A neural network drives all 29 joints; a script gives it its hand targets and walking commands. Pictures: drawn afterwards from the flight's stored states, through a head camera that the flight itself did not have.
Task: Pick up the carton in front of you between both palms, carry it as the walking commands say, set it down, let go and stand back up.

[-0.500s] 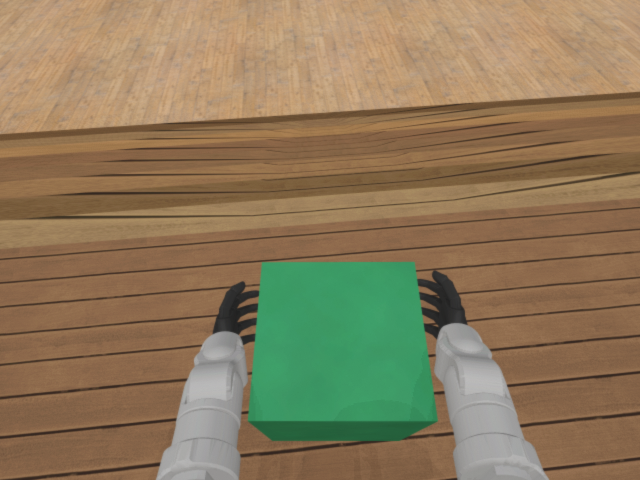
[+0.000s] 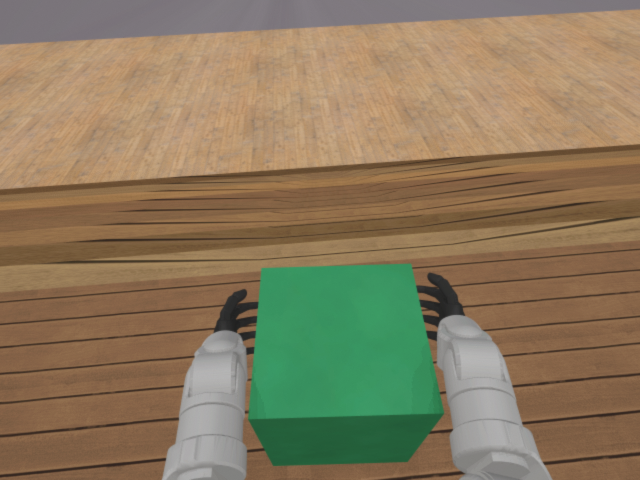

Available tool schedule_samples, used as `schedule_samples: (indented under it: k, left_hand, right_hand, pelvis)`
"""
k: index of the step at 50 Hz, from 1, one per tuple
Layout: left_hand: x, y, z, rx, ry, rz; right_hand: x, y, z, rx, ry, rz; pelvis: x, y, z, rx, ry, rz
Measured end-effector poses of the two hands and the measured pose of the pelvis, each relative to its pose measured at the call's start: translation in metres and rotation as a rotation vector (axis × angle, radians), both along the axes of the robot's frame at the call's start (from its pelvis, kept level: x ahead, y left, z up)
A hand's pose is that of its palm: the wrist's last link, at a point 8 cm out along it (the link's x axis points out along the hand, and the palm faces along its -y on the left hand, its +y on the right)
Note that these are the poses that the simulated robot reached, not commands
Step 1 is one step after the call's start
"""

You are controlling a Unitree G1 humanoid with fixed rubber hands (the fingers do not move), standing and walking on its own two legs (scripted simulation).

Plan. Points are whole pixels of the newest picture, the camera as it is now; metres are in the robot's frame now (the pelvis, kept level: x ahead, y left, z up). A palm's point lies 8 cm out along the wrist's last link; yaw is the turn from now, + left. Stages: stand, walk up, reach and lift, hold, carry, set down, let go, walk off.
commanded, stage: reach and lift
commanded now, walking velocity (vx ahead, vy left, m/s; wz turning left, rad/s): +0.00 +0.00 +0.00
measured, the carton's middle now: (338, 370) +0.29 +0.00 -0.06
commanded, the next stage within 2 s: hold in 0.70 s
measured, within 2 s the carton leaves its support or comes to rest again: neither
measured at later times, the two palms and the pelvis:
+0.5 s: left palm (227, 331) +0.30 +0.15 +0.03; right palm (451, 317) +0.31 -0.15 +0.04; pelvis +0.02 +0.00 +0.01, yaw +0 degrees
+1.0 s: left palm (225, 329) +0.29 +0.15 +0.05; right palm (458, 314) +0.30 -0.15 +0.06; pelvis +0.01 +0.00 +0.01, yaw +0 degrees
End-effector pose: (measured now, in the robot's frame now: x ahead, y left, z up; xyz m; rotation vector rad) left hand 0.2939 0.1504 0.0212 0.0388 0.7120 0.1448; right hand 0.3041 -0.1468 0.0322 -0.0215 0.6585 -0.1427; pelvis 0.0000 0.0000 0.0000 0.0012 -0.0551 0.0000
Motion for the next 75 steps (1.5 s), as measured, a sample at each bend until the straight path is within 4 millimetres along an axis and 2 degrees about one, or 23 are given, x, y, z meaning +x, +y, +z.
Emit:
schedule_samples:
  k: [31,37,45,59,75]
  left_hand:
    - [0.009,0.000,0.015,0.013,-0.004,-0.020]
    - [0.007,-0.001,0.019,0.014,-0.010,-0.020]
    - [0.003,-0.003,0.033,0.011,-0.034,-0.025]
    - [0.000,-0.001,0.033,0.014,-0.019,-0.015]
    - [0.005,-0.001,0.034,0.015,-0.020,-0.020]
  right_hand:
    - [0.007,-0.001,0.014,-0.013,-0.006,0.011]
    - [0.005,-0.002,0.018,-0.016,-0.012,0.011]
    - [0.000,-0.004,0.033,-0.016,-0.036,0.002]
    - [-0.003,-0.001,0.033,-0.016,-0.021,-0.005]
    - [0.000,-0.001,0.034,-0.013,-0.024,-0.005]
  pelvis:
    - [0.018,0.003,0.006,0.001,-0.025,-0.005]
    - [0.018,0.002,0.007,0.000,-0.033,-0.004]
    - [0.016,0.001,0.008,0.000,-0.058,-0.003]
    - [0.006,0.003,0.006,0.000,-0.068,-0.004]
    - [0.010,0.005,0.006,0.000,-0.052,-0.011]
